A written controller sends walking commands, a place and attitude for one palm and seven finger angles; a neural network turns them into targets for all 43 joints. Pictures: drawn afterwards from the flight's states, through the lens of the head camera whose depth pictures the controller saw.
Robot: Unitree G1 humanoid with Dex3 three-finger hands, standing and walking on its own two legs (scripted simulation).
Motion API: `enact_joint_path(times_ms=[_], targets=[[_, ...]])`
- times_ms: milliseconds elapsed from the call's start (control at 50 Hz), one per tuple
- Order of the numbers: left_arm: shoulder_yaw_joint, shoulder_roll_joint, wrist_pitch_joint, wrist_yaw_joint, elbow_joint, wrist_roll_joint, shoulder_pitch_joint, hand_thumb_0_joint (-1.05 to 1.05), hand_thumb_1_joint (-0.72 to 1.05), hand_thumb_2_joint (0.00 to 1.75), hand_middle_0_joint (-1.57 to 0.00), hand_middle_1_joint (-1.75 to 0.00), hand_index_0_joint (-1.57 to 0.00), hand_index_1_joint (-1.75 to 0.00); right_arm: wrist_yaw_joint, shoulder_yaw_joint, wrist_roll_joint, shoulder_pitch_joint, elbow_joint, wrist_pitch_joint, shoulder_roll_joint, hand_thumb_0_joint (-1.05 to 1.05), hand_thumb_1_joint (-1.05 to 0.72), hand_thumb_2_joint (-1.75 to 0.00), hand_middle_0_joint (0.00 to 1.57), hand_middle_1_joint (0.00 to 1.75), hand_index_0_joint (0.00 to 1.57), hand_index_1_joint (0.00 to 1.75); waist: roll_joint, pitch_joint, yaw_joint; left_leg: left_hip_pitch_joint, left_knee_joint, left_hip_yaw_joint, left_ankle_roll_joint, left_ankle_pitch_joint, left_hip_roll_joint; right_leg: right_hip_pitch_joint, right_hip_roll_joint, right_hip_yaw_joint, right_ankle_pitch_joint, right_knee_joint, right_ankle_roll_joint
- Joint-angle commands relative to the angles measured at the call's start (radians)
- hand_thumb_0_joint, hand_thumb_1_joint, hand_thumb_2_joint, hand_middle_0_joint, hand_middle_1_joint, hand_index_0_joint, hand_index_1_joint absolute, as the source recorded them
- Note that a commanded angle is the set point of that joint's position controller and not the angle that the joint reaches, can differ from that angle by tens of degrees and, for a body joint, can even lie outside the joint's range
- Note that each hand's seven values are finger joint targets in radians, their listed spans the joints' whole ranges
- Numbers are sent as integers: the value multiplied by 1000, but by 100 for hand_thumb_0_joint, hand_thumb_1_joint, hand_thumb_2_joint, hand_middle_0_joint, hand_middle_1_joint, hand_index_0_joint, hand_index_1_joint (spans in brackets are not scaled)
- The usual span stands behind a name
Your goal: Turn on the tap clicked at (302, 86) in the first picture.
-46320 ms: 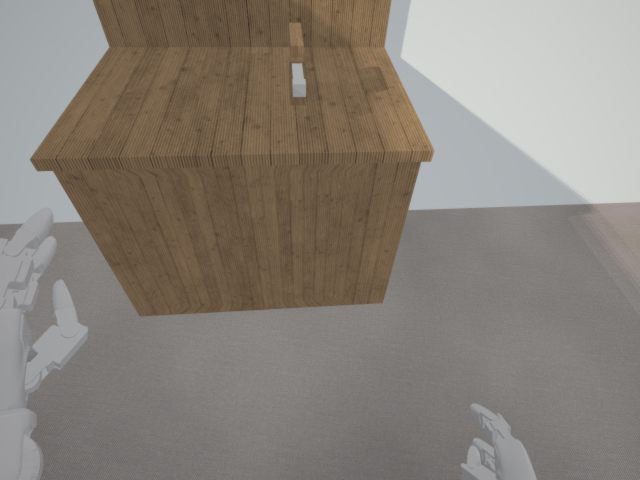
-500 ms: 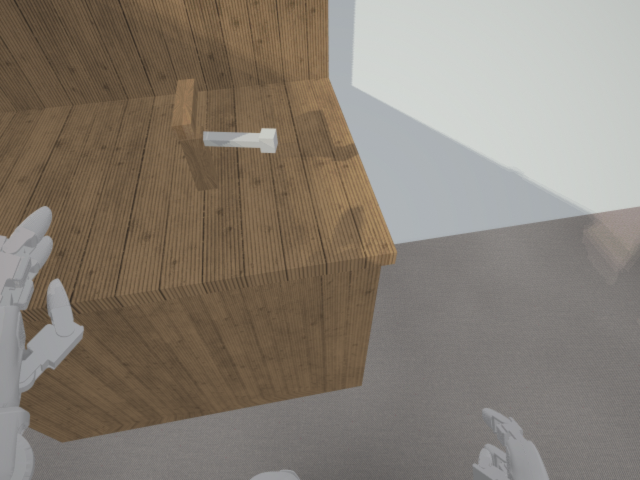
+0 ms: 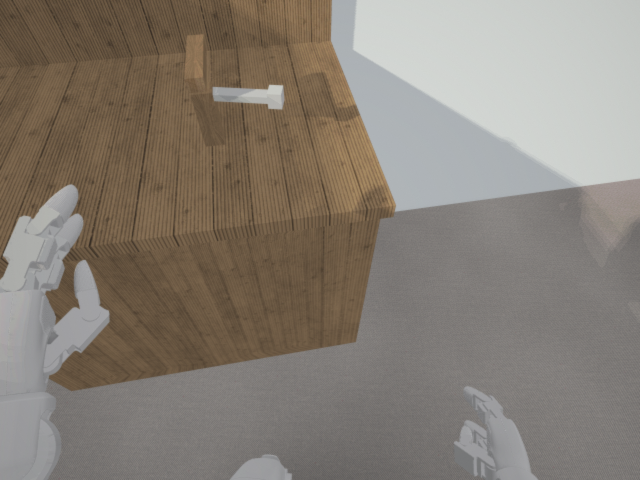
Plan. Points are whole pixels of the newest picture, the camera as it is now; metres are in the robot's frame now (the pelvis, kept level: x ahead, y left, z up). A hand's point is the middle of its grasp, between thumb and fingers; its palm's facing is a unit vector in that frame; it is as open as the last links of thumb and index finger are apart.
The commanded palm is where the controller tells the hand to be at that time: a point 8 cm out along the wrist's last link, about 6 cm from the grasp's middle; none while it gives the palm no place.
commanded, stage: step back with the hand held close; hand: left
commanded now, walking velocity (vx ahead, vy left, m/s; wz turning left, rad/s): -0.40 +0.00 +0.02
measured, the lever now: (275, 97) +0.67 +0.15 +0.09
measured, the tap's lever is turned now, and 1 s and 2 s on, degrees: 75 75 75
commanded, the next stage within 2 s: stop stepping back and stand still in 0.02 s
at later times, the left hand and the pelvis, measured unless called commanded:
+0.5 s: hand out of the picture +0.09 +0.25 +0.15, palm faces +0.39 -0.87 -0.30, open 7.4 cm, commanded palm +0.04 +0.29 +0.18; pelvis -0.12 +0.01 +0.00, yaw +0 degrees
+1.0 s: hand out of the picture +0.06 +0.23 +0.16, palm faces +0.38 -0.85 -0.36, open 7.4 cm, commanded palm +0.01 +0.28 +0.18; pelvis -0.15 +0.00 +0.00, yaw +0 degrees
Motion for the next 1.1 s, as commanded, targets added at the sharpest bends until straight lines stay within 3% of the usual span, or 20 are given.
enact_joint_path(times_ms=[0, 80, 120, 160, 200, 300, 400, 460, 500, 540, 560, 620, 700, 740, 760, 780, 820, 960, 1040, 1080], targets=[[211, 263, -62, 15, -252, -13, 90, 0, 90, 90, -20, -30, -20, -30, -20, -43, 4, -64, -206, -26, -95, 0, -90, -90, 20, 30, 20, 30, -140, -255, -11, -1, 98, -38, -2, -102, -15, 182, -326, 201, 843, -48, -76], [229, 264, -69, 25, -294, -38, 106, 0, 90, 90, -20, -30, -20, -30, -35, -45, -3, -30, -193, 3, -111, 0, -90, -90, 20, 30, 20, 30, -63, -273, -45, 152, -209, -25, -2, 115, -10, 152, -262, 157, 698, -4, -52], [234, 263, -79, 29, -312, -42, 120, 0, 90, 90, -20, -30, -20, -30, -40, -65, 4, -19, -208, -6, -160, 0, -90, -90, 20, 30, 20, 30, 128, -303, -44, 317, -346, -173, 59, 578, 141, 44, -93, 53, 306, 102, 41], [233, 254, -67, 35, -277, -39, 172, 0, 90, 90, -20, -30, -20, -30, -34, -80, 16, 10, -219, -33, -165, 0, -90, -90, 20, 30, 20, 30, 204, -318, -30, 382, -379, -203, 104, 520, 230, -89, -33, 8, -200, 233, 50], [221, 242, -51, 41, -287, -40, 114, 0, 90, 90, -20, -30, -20, -30, -37, -61, -5, 10, -210, -64, -152, 0, -90, -90, 20, 30, 20, 30, 259, -228, -48, 290, -427, -257, 146, 435, 229, -125, -48, 5, -217, 351, 51], [112, 151, -17, 49, -160, -13, 31, 0, 90, 90, -20, -30, -20, -30, -30, -47, 16, -10, -173, -98, -174, 0, -90, -90, 20, 30, 20, 30, 106, -113, -53, 81, -427, -136, 77, -258, 103, 137, -27, -54, -65, -39, 47], [112, 209, -14, 51, -156, 4, -155, 0, 90, 90, -20, -30, -20, -30, -29, -53, -4, -18, -134, -77, -150, 0, -90, -90, 20, 30, 20, 30, -205, -67, -64, 145, 96, 5, 29, -134, -25, -143, -299, 332, -544, -325, -129], [150, 245, -13, 62, -181, -2, -147, 0, 90, 90, -20, -30, -20, -30, -30, -47, -5, -12, -130, -76, -149, 0, -90, -90, 20, 30, 20, 30, -123, -80, -70, 202, 77, 16, 36, -106, -6, -171, -310, 258, -472, -268, -144], [157, 232, -20, 67, -175, -4, -109, 0, 90, 90, -20, -30, -20, -30, -36, -31, -15, -10, -125, -65, -144, 0, -90, -90, 20, 30, 20, 30, 2, -51, -71, 284, -130, -19, 59, -185, 6, -246, -217, 135, -469, -120, -105], [167, 207, -29, 74, -203, -7, -106, 0, 90, 90, -20, -30, -20, -30, -42, -25, -18, -5, -133, -68, -175, 0, -90, -90, 20, 30, 20, 30, 311, -5, -71, 225, -496, -397, 150, -545, 184, -279, -10, -42, -337, 242, -13], [175, 225, -29, 74, -215, 2, -143, 0, 90, 90, -20, -30, -20, -30, -42, -31, -9, 5, -157, -73, -171, 0, -90, -90, 20, 30, 20, 30, 369, 10, -82, 147, -629, -589, 205, -666, 306, -272, 10, -66, -264, 513, 16], [184, 210, -28, 57, -145, 5, -73, 0, 90, 90, -20, -30, -20, -30, -22, -38, -10, -3, -122, -91, -146, 0, -90, -90, 20, 30, 20, 30, 153, -28, -48, 97, -573, -385, 185, -460, 239, -174, -57, -43, -190, 527, 17], [124, 155, -8, 48, -79, -7, 20, 0, 90, 90, -20, -30, -20, -30, -18, -30, 2, -9, -122, -101, -143, 0, -90, -90, 20, 30, 20, 30, 200, -33, -48, 41, -524, -181, 118, -376, 157, 88, -19, -147, -205, 155, 14], [113, 154, -2, 42, -65, 3, -2, 0, 90, 90, -20, -30, -20, -30, -20, -35, -2, -13, -128, -93, -147, 0, -90, -90, 20, 30, 20, 30, 85, -40, -30, -25, -351, -98, 82, -351, 99, 228, -17, -125, -167, -77, -6], [121, 176, -5, 38, -58, 10, -2, 0, 90, 90, -20, -30, -20, -30, -19, -41, -4, -9, -130, -88, -138, 0, -90, -90, 20, 30, 20, 30, -96, -31, -31, -88, -97, -23, 62, -251, 31, 222, -136, 86, -227, -202, -58], [116, 182, -3, 30, -80, 4, -32, 0, 90, 90, -20, -30, -20, -30, -14, -48, 0, -10, -136, -84, -133, 0, -90, -90, 20, 30, 20, 30, -308, -29, -32, -149, 180, 19, 34, -159, -31, 170, -347, 444, -306, -344, -134], [170, 247, -52, 33, -197, -6, -180, 0, 90, 90, -20, -30, -20, -30, -11, -42, -7, 0, -120, -114, -132, 0, -90, -90, 20, 30, 20, 30, -146, -104, -57, -136, 296, -22, 8, -83, 13, 219, -383, 349, 123, -257, -172], [199, 232, -58, 54, -218, -28, -68, 0, 90, 90, -20, -30, -20, -30, -30, -44, 1, -34, -132, -119, -126, 0, -90, -90, 20, 30, 20, 30, -40, -94, -42, 269, -174, 43, 25, 67, -12, 31, -260, 113, 9, -157, -87], [185, 193, -51, 54, -175, -30, -36, 0, 90, 90, -20, -30, -20, -30, -30, -56, 7, -40, -154, -106, -165, 0, -90, -90, 20, 30, 20, 30, 115, -77, -24, 280, -332, -168, 85, 112, 121, 18, -88, 33, -4, -56, 26], [176, 185, -47, 45, -135, -25, -21, 0, 90, 90, -20, -30, -20, -30, -31, -47, 10, -33, -150, -99, -147, 0, -90, -90, 20, 30, 20, 30, 121, -58, -37, 212, -350, -140, 73, 43, 97, 58, -85, 24, -2, -82, 27]])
